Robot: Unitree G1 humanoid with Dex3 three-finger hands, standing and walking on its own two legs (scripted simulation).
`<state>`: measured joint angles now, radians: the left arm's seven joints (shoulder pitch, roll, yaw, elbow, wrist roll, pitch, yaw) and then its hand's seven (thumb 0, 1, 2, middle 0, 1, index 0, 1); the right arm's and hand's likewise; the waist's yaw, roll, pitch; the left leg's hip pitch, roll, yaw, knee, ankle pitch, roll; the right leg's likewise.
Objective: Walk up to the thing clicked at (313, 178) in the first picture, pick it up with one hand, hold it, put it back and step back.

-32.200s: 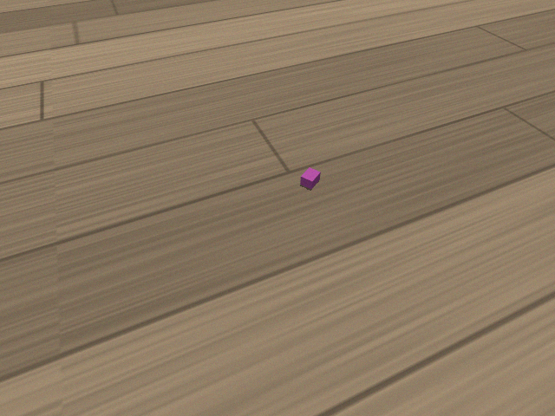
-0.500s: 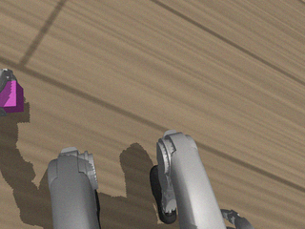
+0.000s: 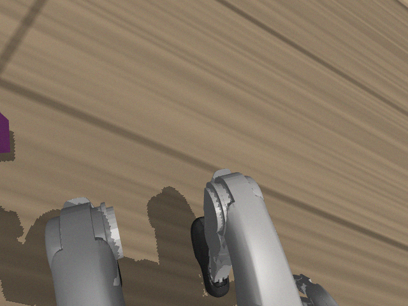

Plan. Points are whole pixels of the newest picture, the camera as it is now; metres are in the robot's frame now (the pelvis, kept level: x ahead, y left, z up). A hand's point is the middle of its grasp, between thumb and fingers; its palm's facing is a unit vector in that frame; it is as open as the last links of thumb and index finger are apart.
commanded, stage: rest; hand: left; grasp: from above
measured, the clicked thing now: out of the picture +0.45 +0.35 -0.22
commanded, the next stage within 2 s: open in 1.12 s
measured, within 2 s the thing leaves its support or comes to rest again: rests again in 0.86 s
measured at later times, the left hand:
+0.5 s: hand out of the picture +0.45 +0.34 -0.23, palm faces -0.47 -0.11 -0.87, open 9.3 cm
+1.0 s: hand out of the picture +0.45 +0.34 -0.25, palm faces -0.47 -0.11 -0.88, open 9.3 cm
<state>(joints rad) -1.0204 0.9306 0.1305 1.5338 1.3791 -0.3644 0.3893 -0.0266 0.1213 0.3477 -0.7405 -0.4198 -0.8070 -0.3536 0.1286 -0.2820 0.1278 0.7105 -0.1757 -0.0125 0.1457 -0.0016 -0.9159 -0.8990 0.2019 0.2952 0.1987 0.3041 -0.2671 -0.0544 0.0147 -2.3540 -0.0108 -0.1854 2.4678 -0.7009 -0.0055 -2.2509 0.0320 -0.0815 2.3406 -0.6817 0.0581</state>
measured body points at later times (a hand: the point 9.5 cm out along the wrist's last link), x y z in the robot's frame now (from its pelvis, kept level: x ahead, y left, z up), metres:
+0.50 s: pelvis +0.00 +0.00 -0.02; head +0.27 +0.12 +0.33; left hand +0.47 +0.35 -0.18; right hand +0.05 -0.27 -0.09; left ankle +0.07 +0.12 -0.29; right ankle +0.11 -0.13 -0.28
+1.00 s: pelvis +0.00 +0.01 -0.02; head +0.27 +0.13 +0.32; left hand +0.47 +0.34 -0.20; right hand +0.05 -0.26 -0.08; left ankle +0.07 +0.12 -0.29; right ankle +0.11 -0.13 -0.28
